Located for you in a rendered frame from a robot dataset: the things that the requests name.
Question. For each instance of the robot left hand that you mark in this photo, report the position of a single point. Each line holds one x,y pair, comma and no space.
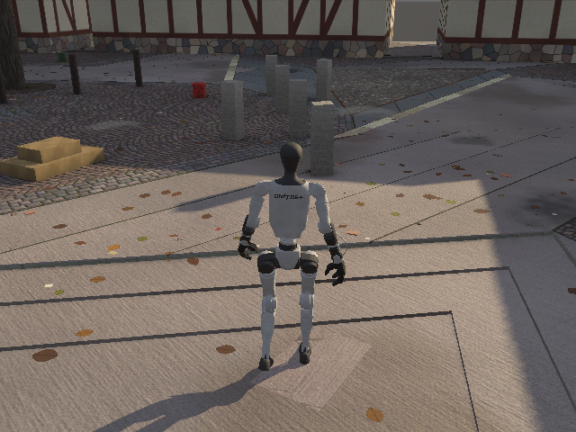
250,246

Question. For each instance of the robot right hand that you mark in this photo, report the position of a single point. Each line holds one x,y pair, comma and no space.
340,273

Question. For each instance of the left robot forearm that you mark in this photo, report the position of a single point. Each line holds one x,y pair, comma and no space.
246,234

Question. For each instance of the right robot upper arm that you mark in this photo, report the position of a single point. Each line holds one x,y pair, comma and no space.
322,207

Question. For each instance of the right robot forearm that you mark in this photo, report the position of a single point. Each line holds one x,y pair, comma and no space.
333,246

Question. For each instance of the left robot upper arm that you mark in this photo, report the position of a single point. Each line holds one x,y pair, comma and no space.
256,203

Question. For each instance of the robot left foot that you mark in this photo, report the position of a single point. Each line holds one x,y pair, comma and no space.
265,364

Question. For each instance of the robot left thigh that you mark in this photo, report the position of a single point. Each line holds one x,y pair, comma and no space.
267,273

